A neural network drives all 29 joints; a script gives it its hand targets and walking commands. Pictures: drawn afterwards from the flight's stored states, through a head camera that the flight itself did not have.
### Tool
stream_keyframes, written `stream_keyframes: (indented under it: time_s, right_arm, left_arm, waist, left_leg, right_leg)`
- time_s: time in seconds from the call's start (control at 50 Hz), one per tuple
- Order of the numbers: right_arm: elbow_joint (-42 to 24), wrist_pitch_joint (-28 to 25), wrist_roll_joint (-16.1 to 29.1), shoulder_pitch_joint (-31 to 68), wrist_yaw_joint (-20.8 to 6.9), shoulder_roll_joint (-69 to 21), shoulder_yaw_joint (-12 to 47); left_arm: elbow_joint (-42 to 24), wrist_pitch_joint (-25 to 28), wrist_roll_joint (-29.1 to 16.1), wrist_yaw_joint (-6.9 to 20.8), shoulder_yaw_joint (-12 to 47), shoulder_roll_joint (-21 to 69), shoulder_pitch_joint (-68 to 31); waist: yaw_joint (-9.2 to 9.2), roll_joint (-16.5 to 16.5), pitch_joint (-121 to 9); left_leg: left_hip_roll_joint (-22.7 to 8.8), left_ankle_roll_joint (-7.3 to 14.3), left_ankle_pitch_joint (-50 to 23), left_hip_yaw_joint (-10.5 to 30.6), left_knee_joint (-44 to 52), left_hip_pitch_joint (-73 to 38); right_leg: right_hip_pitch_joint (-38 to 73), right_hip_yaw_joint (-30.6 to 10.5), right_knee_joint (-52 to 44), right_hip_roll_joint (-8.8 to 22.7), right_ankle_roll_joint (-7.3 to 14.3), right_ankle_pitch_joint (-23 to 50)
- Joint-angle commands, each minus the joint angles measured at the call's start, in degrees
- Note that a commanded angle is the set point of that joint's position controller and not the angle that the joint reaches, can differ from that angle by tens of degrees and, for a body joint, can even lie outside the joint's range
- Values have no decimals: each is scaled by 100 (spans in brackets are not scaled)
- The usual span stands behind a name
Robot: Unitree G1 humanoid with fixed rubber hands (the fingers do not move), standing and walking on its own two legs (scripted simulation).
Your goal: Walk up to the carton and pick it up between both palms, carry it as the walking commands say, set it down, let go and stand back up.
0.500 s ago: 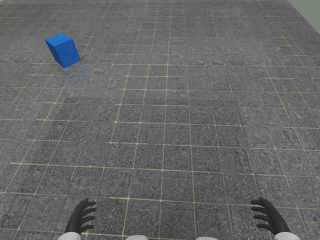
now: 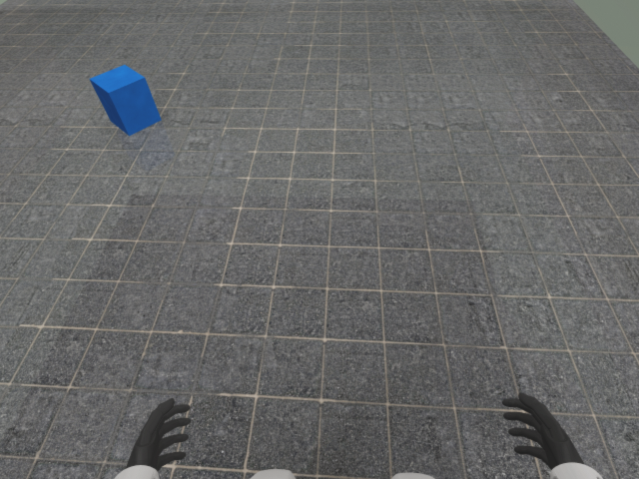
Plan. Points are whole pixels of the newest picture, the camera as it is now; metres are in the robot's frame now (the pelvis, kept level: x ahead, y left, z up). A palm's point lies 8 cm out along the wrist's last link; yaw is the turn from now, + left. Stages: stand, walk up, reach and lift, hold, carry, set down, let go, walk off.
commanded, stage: walk up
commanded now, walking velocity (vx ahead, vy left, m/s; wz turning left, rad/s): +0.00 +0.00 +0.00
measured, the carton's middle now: (126, 100) +1.94 +1.11 -0.62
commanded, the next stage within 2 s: none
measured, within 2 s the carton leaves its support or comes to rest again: neither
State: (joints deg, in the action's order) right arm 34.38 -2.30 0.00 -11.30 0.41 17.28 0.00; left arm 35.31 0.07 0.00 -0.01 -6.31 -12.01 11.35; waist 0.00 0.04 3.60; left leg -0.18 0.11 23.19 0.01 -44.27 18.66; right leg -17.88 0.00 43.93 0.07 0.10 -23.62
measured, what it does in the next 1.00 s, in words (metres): walks ahead, turning left: left foot, then right foot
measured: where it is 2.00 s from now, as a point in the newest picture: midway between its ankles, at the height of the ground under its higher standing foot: (246, 329)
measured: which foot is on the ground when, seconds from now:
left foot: down 0.00-0.16, up 0.18-0.36, down 0.38-0.68, up 0.70-0.92, down 0.94-1.00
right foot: down 0.00-0.38, up 0.40-0.64, down 0.66-0.98, up 1.00-1.00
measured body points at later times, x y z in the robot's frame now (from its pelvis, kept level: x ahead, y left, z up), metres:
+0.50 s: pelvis +0.07 +0.08 +0.00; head +0.06 +0.08 +0.45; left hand +0.19 +0.42 -0.05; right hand +0.25 -0.22 -0.06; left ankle +0.11 +0.19 -0.71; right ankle +0.03 -0.06 -0.65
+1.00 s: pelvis +0.25 +0.15 +0.00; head +0.26 +0.17 +0.45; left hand +0.28 +0.49 -0.09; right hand +0.48 -0.11 -0.06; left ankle +0.30 +0.28 -0.71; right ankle +0.20 -0.02 -0.69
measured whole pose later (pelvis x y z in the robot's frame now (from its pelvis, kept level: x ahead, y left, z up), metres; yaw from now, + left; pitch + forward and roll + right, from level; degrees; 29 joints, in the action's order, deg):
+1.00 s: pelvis +0.25 +0.15 +0.00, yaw +17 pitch +1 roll -1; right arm 34.9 -4.5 0.0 -15.6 -5.6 26.9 -1.5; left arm 38.1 6.2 0.0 3.5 -6.8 -22.4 15.6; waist -0.1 0.4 -0.7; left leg -2.1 2.4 12.1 -1.6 -42.9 30.6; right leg -15.9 7.8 51.0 7.8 -0.7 -26.9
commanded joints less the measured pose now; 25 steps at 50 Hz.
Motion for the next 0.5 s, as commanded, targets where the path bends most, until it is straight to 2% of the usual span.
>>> stream_keyframes:
  time_s: [0.0,0.08,0.1,0.12,0.14,0.16,0.18,0.2,0.22,0.24,0.26,0.28,0.3,0.32,0.34,0.36,0.38,0.4,0.42,0.44,0.46,0.48]
  right_arm:
    - [-131,-222,-160,277,58,1272,-455]
    - [-115,-224,-176,272,68,1343,-471]
    - [-354,-131,-221,-42,-273,1977,-783]
    - [-589,-86,-261,757,-471,1968,-794]
    - [-779,-33,-299,1104,-539,1670,-705]
    - [-735,-6,-314,1237,-567,1776,-689]
    - [-485,-27,-279,922,-625,1897,-706]
    - [-330,-48,-234,647,-701,1945,-741]
    - [-265,-59,-194,546,-773,1903,-772]
    - [-229,-32,-192,452,-842,1811,-772]
    - [-191,-25,-150,543,-915,1768,-660]
    - [-144,-13,-143,444,-954,1779,-675]
    - [-20,-15,-142,217,-949,1785,-719]
    - [211,-38,-150,-433,-927,1828,-771]
    - [551,-74,-184,-1225,-820,1965,-863]
    - [681,-124,-254,-2006,-660,2401,-996]
    - [504,-192,-275,-1688,-572,3089,-995]
    - [285,-160,-140,-907,-563,3365,-986]
    - [161,-186,-135,-663,-545,3233,-933]
    - [53,-200,-127,-401,-519,2999,-855]
    - [2,-184,-109,-349,-496,2804,-797]
    - [17,-180,-95,-359,-509,2711,-763]
  left_arm:
    - [-64,302,115,-39,-213,-1642,-450]
    - [-67,304,108,-36,-202,-1639,-409]
    - [-203,524,232,152,-591,-2614,61]
    - [-135,637,315,141,-688,-2942,478]
    - [-22,713,277,105,-792,-3209,921]
    - [-135,770,245,90,-743,-3053,633]
    - [-236,805,245,80,-683,-2896,312]
    - [-233,842,265,85,-677,-2826,216]
    - [-179,862,301,99,-673,-2808,162]
    - [-181,865,308,121,-683,-2843,110]
    - [-34,855,318,163,-717,-3075,-66]
    - [-50,821,333,214,-731,-3136,-210]
    - [-63,774,334,253,-708,-3050,-481]
    - [-92,719,341,287,-689,-2981,-751]
    - [-82,667,336,318,-602,-2644,-751]
    - [-215,627,280,352,-502,-2207,-851]
    - [-483,659,163,356,-316,-1862,-1214]
    - [-441,639,201,341,-339,-2342,-1506]
    - [-367,672,141,371,-341,-2421,-1301]
    - [-271,707,107,419,-356,-2483,-1040]
    - [-165,717,101,435,-399,-2523,-878]
    - [-86,695,83,448,-435,-2591,-727]
  waist:
    - [-41,-108,-479]
    - [-79,-183,-482]
    - [-320,332,-1122]
    - [-728,720,-544]
    - [-833,1702,-290]
    - [-695,849,21]
    - [-448,246,-78]
    - [-374,364,-345]
    - [-342,660,-621]
    - [-311,1077,-708]
    - [-334,1374,-638]
    - [-253,1494,-657]
    - [-89,1306,-645]
    - [246,876,-855]
    - [596,-211,-1287]
    - [992,-1320,-1456]
    - [864,-2324,-1066]
    - [696,-988,-535]
    - [419,-677,-211]
    - [194,-480,-13]
    - [96,-365,45]
    - [62,-431,27]
  left_leg:
    - [-500,477,-1510,553,836,39]
    - [-522,485,-1552,600,890,52]
    - [-394,872,1331,1527,825,1286]
    - [-60,488,1336,919,311,3295]
    - [-62,296,202,37,-1449,4033]
    - [-638,122,-152,345,-1888,4043]
    - [-638,71,-338,414,-1970,3562]
    - [-770,42,-245,469,-1693,3146]
    - [-802,11,-134,316,-1258,2743]
    - [-791,-24,-104,68,-917,2401]
    - [-689,-4,-37,-128,-413,2111]
    - [-612,24,-46,-379,-114,1671]
    - [-563,8,-125,-633,150,1104]
    - [-341,4,-451,-889,659,44]
    - [245,77,-397,-1089,1071,-1037]
    - [-236,543,394,504,1454,-2351]
    - [-1388,1215,2623,4173,3200,-2526]
    - [-1998,1749,3859,5227,3563,-1340]
    - [-2113,1874,4039,5042,3626,-973]
    - [-1929,1760,3143,4374,3391,-603]
    - [-1719,1589,2505,3794,3298,-191]
    - [-1524,1509,2120,3359,3268,21]
  right_leg:
    - [46,-538,-710,457,469,1574]
    - [82,-520,-667,441,461,1577]
    - [1167,-975,-1069,796,761,-1713]
    - [2257,-1914,-2081,1518,1091,-3043]
    - [2522,-3217,-3292,2814,1507,-3564]
    - [2179,-3142,-3245,3160,1602,-2642]
    - [1866,-2748,-3147,2956,1491,-2309]
    - [1897,-2243,-3008,2762,1423,-1882]
    - [1924,-1613,-2837,2500,1352,-1204]
    - [1746,-1040,-2754,2301,1300,-850]
    - [1440,-505,-2685,2073,1109,-835]
    - [1129,-183,-2592,1928,995,-922]
    - [829,111,-2340,1817,953,-911]
    - [260,589,-1599,1536,828,-833]
    - [-99,1041,102,1050,663,-159]
    - [-1758,1077,2335,552,417,135]
    - [-3771,396,3216,-292,251,-1055]
    - [-3626,-421,3258,247,254,-885]
    - [-3552,-429,3107,369,230,-844]
    - [-3127,-401,2657,474,98,-600]
    - [-2597,-245,2102,510,63,-564]
    - [-2132,-93,1518,486,24,-653]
